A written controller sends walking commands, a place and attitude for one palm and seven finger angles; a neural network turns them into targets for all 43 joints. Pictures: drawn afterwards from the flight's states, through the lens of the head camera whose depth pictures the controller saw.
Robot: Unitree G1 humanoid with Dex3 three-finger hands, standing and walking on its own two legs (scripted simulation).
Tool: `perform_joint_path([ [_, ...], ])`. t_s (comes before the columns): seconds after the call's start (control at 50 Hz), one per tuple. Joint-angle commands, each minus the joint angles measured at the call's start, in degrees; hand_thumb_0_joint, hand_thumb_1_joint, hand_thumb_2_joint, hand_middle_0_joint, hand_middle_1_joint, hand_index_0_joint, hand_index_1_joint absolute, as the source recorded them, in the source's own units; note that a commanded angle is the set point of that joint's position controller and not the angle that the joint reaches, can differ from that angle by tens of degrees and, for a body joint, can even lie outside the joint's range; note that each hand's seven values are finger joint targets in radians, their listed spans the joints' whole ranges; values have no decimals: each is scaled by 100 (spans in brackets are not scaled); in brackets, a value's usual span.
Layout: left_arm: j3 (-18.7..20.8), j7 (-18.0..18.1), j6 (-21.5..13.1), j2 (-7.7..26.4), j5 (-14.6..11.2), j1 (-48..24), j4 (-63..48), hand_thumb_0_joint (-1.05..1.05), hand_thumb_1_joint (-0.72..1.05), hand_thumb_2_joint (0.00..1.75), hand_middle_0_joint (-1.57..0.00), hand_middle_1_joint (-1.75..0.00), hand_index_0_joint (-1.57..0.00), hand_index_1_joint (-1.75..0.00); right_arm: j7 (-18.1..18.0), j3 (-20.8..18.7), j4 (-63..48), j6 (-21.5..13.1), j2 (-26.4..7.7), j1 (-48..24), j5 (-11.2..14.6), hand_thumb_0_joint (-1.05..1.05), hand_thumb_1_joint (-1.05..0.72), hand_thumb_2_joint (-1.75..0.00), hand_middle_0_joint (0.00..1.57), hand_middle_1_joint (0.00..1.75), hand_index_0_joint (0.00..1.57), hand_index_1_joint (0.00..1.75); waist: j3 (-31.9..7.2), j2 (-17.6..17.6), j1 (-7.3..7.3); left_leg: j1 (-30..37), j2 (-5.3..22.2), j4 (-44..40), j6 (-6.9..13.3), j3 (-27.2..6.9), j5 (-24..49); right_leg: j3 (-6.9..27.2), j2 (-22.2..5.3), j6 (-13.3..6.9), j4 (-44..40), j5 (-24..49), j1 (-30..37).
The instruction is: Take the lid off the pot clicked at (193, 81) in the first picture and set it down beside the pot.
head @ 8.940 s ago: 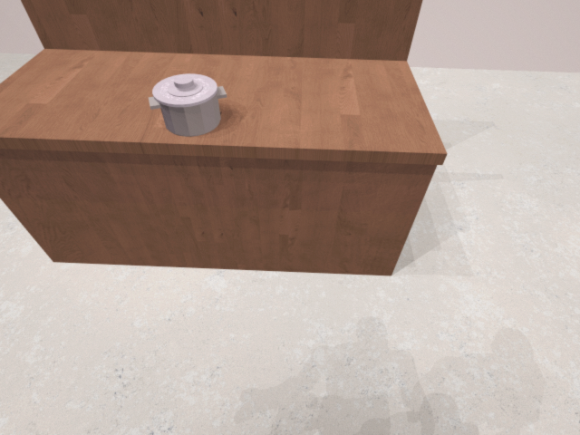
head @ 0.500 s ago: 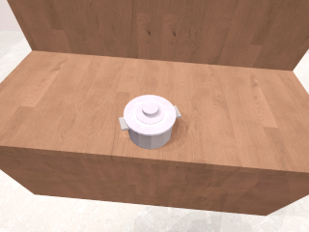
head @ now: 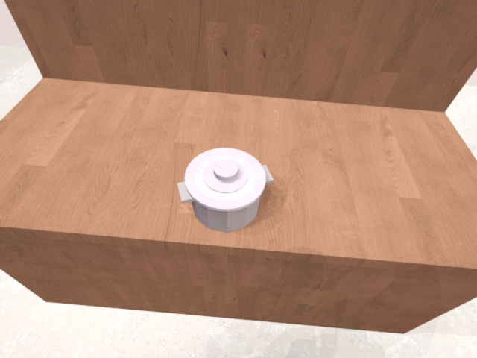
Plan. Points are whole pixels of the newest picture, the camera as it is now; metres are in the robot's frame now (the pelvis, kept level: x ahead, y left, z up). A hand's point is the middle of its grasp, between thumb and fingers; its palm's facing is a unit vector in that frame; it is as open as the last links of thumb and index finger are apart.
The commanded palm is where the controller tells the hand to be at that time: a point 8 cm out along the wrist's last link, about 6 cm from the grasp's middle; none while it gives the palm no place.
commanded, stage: look again from close up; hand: left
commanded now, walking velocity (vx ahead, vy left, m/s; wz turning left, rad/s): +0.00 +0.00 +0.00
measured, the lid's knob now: (225, 169) +0.48 +0.06 +0.02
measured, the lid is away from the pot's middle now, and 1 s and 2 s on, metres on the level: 0.00 0.00 0.00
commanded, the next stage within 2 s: shuffle to correct the standing spot in 0.20 s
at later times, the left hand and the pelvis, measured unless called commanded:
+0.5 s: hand out of the picture -0.03 +0.16 -0.18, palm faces +0.01 -0.99 -0.14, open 7.4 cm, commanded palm none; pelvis -0.01 +0.00 +0.00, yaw +0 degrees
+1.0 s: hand out of the picture +0.00 +0.11 -0.19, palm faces +0.02 -0.99 -0.15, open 7.4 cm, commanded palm none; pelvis +0.01 -0.05 -0.01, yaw +0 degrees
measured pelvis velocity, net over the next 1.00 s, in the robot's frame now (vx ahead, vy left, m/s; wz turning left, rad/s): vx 0.01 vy -0.05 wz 0.01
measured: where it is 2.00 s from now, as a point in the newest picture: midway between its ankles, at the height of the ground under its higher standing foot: outside the picture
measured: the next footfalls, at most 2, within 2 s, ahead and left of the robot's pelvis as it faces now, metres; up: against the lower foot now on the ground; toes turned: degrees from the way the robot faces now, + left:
none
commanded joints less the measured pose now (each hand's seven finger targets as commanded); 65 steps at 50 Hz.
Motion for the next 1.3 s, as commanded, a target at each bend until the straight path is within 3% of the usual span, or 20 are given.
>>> perform_joint_path([
  [0.0, 90, 59, -60, 468, -9, 542, -130, 0, 90, 90, -20, -30, -20, -30, -25, -84, -95, -89, -520, 404, -18, 0, -90, -90, 20, 30, 20, 30, 152, 186, 12, 59, 760, -427, -15, -675, 1596, 450, -553, -345, -329, 1341, -248],
  [0.14, 89, 53, -55, 465, -4, 560, -118, 0, 90, 90, -20, -30, -20, -30, -22, -76, -43, -88, -468, 434, -9, 0, -90, -90, 20, 30, 20, 30, 273, 86, 36, -64, 775, -476, 2, -677, 1485, 409, -524, -330, -390, 1241, -231],
  [0.22, 95, 58, -45, 414, 2, 560, -101, 0, 90, 90, -20, -30, -20, -30, -24, -71, -26, -88, -438, 492, -10, 0, -90, -90, 20, 30, 20, 30, 303, 214, 10, -74, 764, -533, -7, -684, 1325, 446, -515, -324, -407, 1049, -287],
  [0.34, 82, 41, -25, 358, -7, 617, -48, 0, 90, 90, -20, -30, -20, -30, -26, -88, 6, -93, -396, 504, -9, 0, -90, -90, 20, 30, 20, 30, 274, 29, -3, -92, 835, -558, 37, -735, 1105, 330, -411, -257, -395, 870, -280],
  [0.42, 102, 34, 53, 274, 12, 634, -41, 0, 90, 90, -20, -30, -20, -30, -44, -146, 2, -48, -422, 478, -35, 0, -90, -90, 20, 30, 20, 30, 420, 364, -23, -285, 974, -701, 81, -935, 547, 183, -317, -192, -234, 482, -439],
  [0.48, 128, 19, 94, 252, 36, 687, -58, 0, 90, 90, -20, -30, -20, -30, -58, -209, -44, -12, -485, 449, -49, 0, -90, -90, 20, 30, 20, 30, 472, 418, -17, -420, 1095, -763, 151, -1096, 298, 70, -241, -180, -73, 365, -511],
  [0.52, 146, 10, 108, 240, 48, 714, -76, 0, 90, 90, -20, -30, -20, -30, -81, -241, -53, -2, -517, 496, -60, 0, -90, -90, 20, 30, 20, 30, 361, 579, -29, -325, 1171, -715, 198, -1149, 547, 27, -208, -182, 61, 408, -573],
  [0.58, 183, -1, 140, 245, 67, 747, -122, 0, 90, 90, -20, -30, -20, -30, -115, -295, -69, 22, -574, 537, -71, 0, -90, -90, 20, 30, 20, 30, 325, 497, -36, -352, 1255, -514, 252, -1162, 957, -12, -177, -193, 187, 499, -615],
  [0.82, 331, -2, 190, 426, 77, 810, -370, 0, 90, 90, -20, -30, -20, -30, -179, -351, -217, 132, -510, 416, -86, 0, -90, -90, 20, 30, 20, 30, 10, 83, -102, -469, 959, 498, -8, -478, 1334, 474, -380, -419, 166, 1797, -397],
  [0.86, 325, 31, 124, 475, 55, 852, -336, 0, 90, 90, -20, -30, -20, -30, -171, -297, -255, 133, -379, 320, -71, 0, -90, -90, 20, 30, 20, 30, 1, -150, -57, -641, 705, 760, -142, -220, 1049, 782, -617, -377, -117, 2279, -159],
  [0.9, 282, 72, 12, 532, 19, 785, -253, 0, 90, 90, -20, -30, -20, -30, -147, -202, -237, 135, -148, 275, -30, 0, -90, -90, 20, 30, 20, 30, -77, -176, -110, -536, 537, 701, -261, -147, 459, 1051, -843, -393, -426, 2712, -30],
  [0.96, 234, 92, -60, 557, -8, 635, -206, 0, 90, 90, -20, -30, -20, -30, -109, -138, -141, 108, -144, 262, -5, 0, -90, -90, 20, 30, 20, 30, 203, 18, -78, -485, 570, 274, -271, -239, 608, 906, -740, -174, -511, 3002, 48],
  [1.02, 186, 100, -111, 530, -27, 637, -160, 0, 90, 90, -20, -30, -20, -30, -101, -100, -75, 50, -212, 304, 14, 0, -90, -90, 20, 30, 20, 30, 25, 148, -35, -222, 682, 11, -244, -307, 1276, 715, -653, -90, -408, 3483, 271],
  [1.14, 125, 77, -108, 528, -40, 539, -206, 0, 90, 90, -20, -30, -20, -30, -64, -73, -76, 10, -326, 330, 3, 0, -90, -90, 20, 30, 20, 30, -20, 85, -16, 27, 774, -283, -196, -401, 1457, 566, -561, -182, -553, 2673, 231],
  [1.16, 270, 294, -199, 745, 47, 853, 109, 0, 90, 90, -20, -30, -20, -30, -44, -163, -526, -31, -719, -318, -4, 0, -90, -90, 20, 30, 20, 30, 51, 406, 121, -324, 681, 993, -364, -121, 1284, 994, -929, 17, -343, 5209, 86],
  [1.18, 274, 224, -265, 1015, 15, 639, -220, 0, 90, 90, -20, -30, -20, -30, 5, -119, -731, 43, -410, -9, -17, 0, -90, -90, 20, 30, 20, 30, -389, 181, -126, -651, 454, 932, -258, -388, -413, 1177, -1122, -306, -337, 4228, 407],
  [1.2, 231, 171, -267, 854, 40, 325, -306, 0, 90, 90, -20, -30, -20, -30, 21, -131, -742, 41, -386, 166, -18, 0, -90, -90, 20, 30, 20, 30, -512, 212, -238, -461, 480, 618, -280, -362, -372, 954, -1009, -603, -339, 2961, 183],
  [1.22, 219, 139, -258, 775, 19, 144, -367, 0, 90, 90, -20, -30, -20, -30, 40, -113, -704, 21, -409, 373, -32, 0, -90, -90, 20, 30, 20, 30, -495, 297, -315, -288, 488, 209, -267, -454, 150, 786, -779, -647, -180, 2117, 10],
  [1.24, 215, 86, -196, 725, -9, 73, -403, 0, 90, 90, -20, -30, -20, -30, 55, -122, -726, 12, -490, 425, -70, 0, -90, -90, 20, 30, 20, 30, -557, 409, -223, -131, 613, 116, -187, -559, 474, 603, -564, -573, -54, 1300, -174],
  [1.28, 179, 64, -77, 552, 16, 125, -400, 0, 90, 90, -20, -30, -20, -30, 36, -110, -830, -19, -655, 265, -83, 0, -90, -90, 20, 30, 20, 30, 115, 696, -103, -638, 853, -167, -11, -928, 754, 391, -265, -419, 34, 292, -469],
])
